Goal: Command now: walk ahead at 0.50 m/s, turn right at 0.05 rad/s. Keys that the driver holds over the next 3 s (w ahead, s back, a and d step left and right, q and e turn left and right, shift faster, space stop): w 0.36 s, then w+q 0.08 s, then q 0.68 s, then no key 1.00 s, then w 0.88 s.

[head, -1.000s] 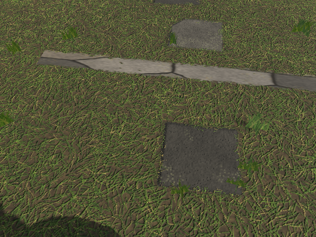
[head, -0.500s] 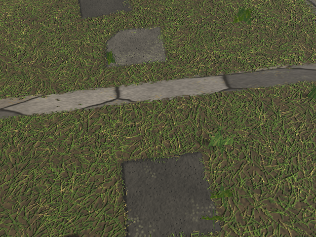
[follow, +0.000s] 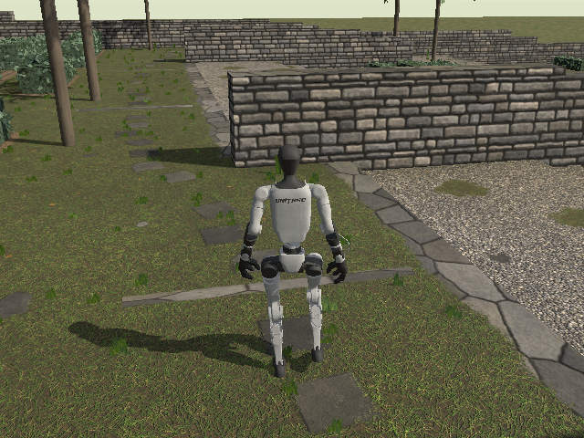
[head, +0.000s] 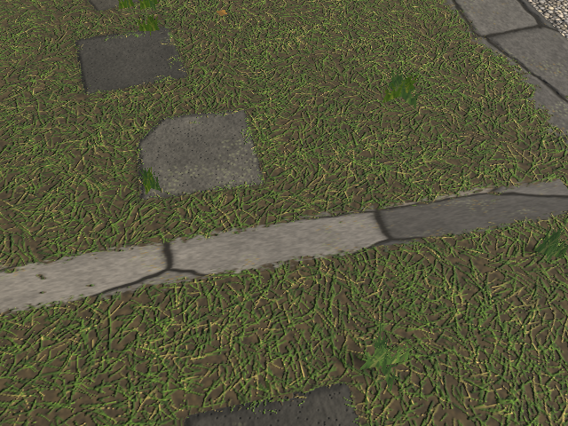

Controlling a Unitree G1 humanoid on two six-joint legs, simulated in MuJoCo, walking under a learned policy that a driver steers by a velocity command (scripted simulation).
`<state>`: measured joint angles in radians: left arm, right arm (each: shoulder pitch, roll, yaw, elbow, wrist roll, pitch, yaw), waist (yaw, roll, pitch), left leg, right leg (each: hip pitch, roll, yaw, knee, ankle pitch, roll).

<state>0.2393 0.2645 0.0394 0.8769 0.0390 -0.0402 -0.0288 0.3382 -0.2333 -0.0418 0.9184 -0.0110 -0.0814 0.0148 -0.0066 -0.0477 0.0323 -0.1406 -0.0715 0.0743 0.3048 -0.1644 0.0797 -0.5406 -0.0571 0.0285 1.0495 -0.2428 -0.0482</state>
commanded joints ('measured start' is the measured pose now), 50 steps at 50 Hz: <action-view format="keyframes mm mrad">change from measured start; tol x32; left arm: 1 -37 48 4 -62 0 1 -6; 50 28 43 27 -72 -10 76 63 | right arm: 1 34 -119 -22 -24 6 -19 -1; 50 -115 -168 -66 -141 -5 90 -18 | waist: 1 9 106 35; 50 17 106 -110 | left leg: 1 17 258 -200 -210 171 138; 14 194 257 -85 193 717 56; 17 -444 15 -93 943 -358 -3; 18 -499 79 -131 970 -285 7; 38 -222 31 42 263 -15 39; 41 292 469 -592 152 975 359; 50 -119 216 -363 -23 222 180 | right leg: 1 -108 -49 -29 -96 100 32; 14 305 84 -117 -604 107 -68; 17 826 -362 639 -766 -22 -259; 22 364 -187 144 -911 88 -124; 27 387 -164 -89 -853 721 -118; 37 546 -190 -203 -564 904 -87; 39 507 -152 -229 -265 773 -40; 41 33 143 -164 335 -417 57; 50 54 33 0 11 -155 90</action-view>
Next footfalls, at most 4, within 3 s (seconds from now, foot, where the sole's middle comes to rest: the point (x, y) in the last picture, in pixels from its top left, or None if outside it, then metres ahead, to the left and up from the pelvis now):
0.30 right None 0.32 -0.12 -0.78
0.78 left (260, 424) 0.51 0.05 -0.78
1.30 right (345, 423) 0.51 -0.14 -0.78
1.62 left None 0.38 0.04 -0.78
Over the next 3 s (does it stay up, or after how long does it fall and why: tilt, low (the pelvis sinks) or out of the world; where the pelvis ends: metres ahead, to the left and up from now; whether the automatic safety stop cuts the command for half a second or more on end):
stays up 0.71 0.09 -0.01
